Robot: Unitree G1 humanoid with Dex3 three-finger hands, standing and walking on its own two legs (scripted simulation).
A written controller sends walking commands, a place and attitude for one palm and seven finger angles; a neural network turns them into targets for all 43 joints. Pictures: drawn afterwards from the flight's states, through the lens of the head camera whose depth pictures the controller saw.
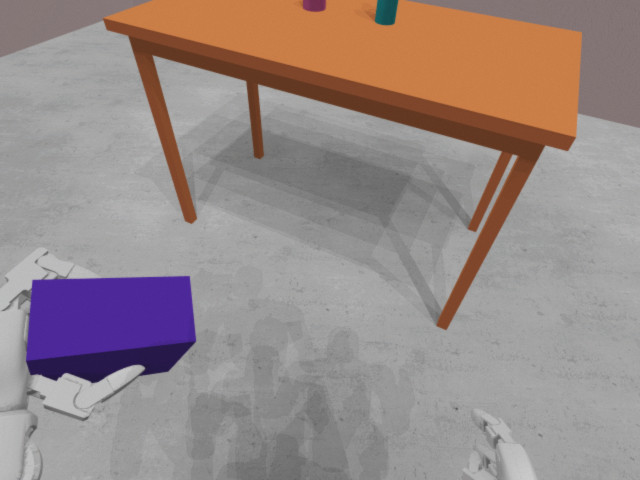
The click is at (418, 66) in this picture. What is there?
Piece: table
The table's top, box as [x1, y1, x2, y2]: [103, 0, 581, 150]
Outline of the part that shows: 103,18 106,28 108,30 567,150 575,138 581,32 405,0 398,0 395,22 392,25 380,25 374,21 376,0 326,0 326,8 323,11 311,12 304,10 302,8 302,0 152,0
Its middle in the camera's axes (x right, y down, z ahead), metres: +0.08 -0.63 +1.18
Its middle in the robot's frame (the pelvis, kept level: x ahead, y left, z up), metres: +1.31 -0.01 +0.06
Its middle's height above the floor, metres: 0.83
